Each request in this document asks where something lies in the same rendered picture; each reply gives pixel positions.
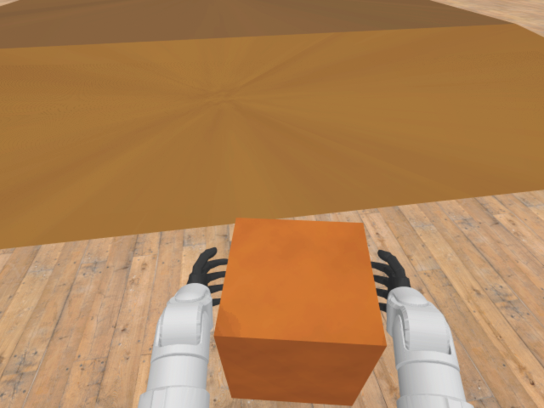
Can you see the robot left hand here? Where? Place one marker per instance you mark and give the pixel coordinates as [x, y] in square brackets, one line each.
[202, 266]

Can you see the carton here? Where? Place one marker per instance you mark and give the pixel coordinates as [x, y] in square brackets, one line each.
[299, 318]

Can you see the robot right forearm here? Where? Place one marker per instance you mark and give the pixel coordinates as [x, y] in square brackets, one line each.
[424, 352]

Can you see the robot right hand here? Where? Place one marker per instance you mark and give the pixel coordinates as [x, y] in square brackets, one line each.
[394, 271]

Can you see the robot left forearm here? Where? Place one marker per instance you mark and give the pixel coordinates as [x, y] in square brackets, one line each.
[180, 354]

